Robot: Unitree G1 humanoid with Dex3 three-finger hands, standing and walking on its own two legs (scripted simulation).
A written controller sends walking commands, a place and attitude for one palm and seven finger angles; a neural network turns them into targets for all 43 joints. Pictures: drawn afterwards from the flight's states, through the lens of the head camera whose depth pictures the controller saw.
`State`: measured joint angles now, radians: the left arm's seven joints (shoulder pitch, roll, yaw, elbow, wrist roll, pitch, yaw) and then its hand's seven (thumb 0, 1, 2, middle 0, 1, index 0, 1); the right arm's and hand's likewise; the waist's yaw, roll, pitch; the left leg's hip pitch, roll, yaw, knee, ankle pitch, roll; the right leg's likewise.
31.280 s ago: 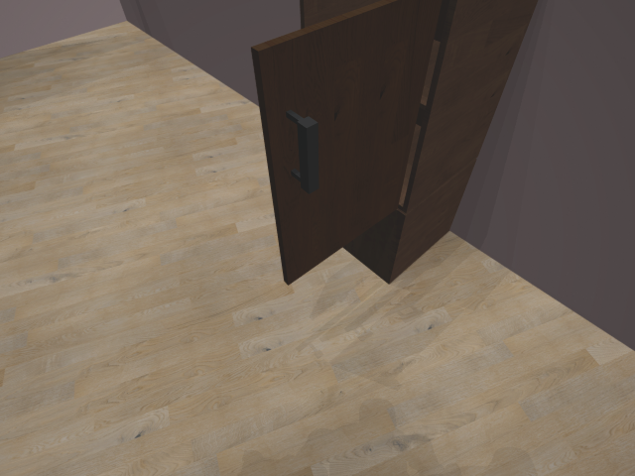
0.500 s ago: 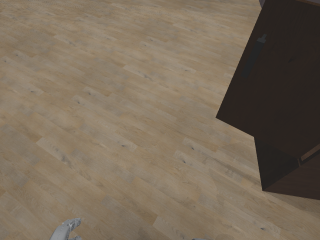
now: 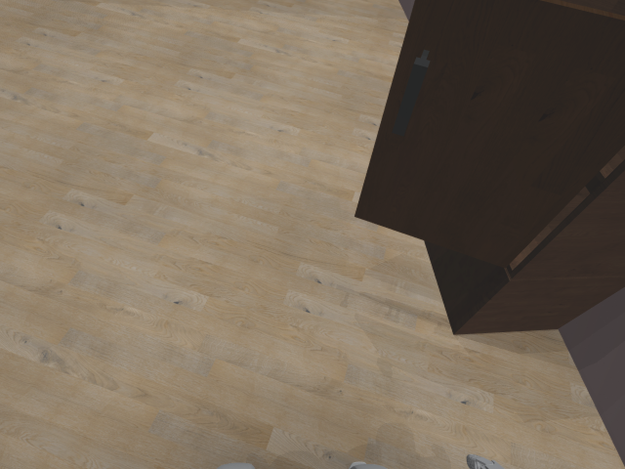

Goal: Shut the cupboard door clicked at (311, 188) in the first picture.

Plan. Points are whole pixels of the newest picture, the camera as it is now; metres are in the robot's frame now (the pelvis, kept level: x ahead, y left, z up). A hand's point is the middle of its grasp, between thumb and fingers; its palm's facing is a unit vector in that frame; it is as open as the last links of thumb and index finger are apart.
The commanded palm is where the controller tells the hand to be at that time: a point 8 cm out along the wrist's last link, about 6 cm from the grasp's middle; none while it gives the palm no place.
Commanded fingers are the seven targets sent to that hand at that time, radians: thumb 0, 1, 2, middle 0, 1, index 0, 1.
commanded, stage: turn to face it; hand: left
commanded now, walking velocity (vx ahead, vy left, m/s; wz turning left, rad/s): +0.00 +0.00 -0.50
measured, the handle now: (411, 93) +0.72 -0.12 +0.08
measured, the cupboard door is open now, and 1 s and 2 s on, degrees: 65 65 65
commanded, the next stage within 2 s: take the last steps up to it in 0.36 s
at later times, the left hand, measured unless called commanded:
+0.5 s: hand (208, 464) +0.14 +0.15 -0.14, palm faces -0.23 -0.94 -0.26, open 7.4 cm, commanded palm none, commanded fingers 0.00 0.90 0.90 -0.20 -0.30 -0.20 -0.30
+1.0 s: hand (233, 413) +0.21 +0.13 -0.16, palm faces -0.33 -0.93 -0.15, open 7.4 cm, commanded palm none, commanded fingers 0.00 0.90 0.90 -0.20 -0.30 -0.20 -0.30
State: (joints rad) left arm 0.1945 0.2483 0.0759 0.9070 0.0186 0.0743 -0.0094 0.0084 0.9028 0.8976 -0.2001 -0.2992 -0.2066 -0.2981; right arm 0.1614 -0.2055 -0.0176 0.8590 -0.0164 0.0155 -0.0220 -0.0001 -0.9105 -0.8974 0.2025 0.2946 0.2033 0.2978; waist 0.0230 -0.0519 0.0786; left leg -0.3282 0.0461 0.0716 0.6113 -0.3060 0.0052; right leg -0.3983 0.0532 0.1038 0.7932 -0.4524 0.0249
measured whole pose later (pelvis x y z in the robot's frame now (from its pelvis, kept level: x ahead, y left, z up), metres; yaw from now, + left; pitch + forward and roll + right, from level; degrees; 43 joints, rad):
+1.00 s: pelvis +0.08 -0.03 +0.02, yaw -19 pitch +1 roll -2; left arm 0.20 0.22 0.07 1.00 0.03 0.04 -0.04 0.01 0.91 0.90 -0.19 -0.30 -0.20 -0.30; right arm 0.43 -0.15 -0.01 1.04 -0.03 -0.04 -0.03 0.00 -0.91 -0.90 0.20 0.29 0.20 0.30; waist -0.03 -0.02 0.04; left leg -0.07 0.10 0.18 0.34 -0.27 -0.01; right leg -0.57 -0.06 -0.01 1.00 -0.20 0.02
